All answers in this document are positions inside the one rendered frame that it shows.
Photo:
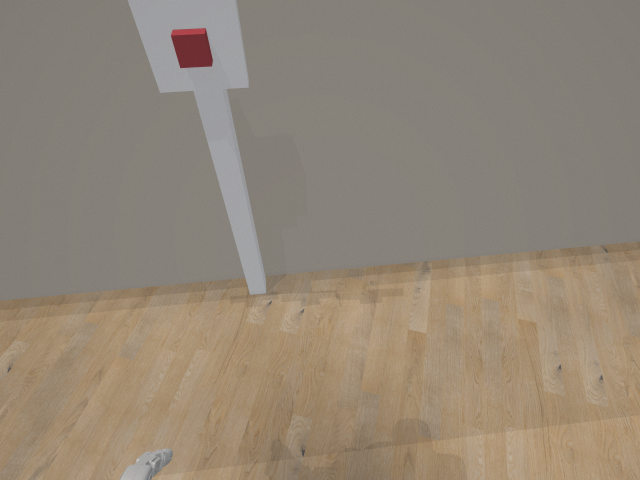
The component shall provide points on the button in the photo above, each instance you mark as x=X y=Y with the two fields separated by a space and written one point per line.
x=192 y=47

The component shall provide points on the panel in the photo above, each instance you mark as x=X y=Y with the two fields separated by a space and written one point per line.
x=155 y=20

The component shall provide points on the left robot hand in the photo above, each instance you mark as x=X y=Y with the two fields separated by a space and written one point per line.
x=147 y=465

